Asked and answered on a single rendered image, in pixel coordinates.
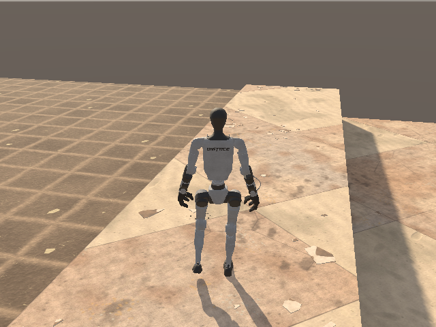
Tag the robot right forearm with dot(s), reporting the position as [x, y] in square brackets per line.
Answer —
[250, 183]

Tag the robot left forearm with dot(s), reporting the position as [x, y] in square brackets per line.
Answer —
[185, 181]

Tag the robot left upper arm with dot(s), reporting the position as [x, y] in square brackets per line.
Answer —
[193, 155]

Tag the robot right shin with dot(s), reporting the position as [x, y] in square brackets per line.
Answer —
[229, 247]

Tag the right robot hand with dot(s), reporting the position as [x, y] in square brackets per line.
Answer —
[255, 202]

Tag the robot right upper arm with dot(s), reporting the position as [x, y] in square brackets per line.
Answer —
[242, 155]

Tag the robot left shin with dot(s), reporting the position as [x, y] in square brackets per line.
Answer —
[198, 242]

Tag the left robot hand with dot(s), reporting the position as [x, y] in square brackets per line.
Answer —
[185, 197]

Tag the robot shin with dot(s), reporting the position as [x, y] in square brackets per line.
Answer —
[229, 247]
[198, 242]

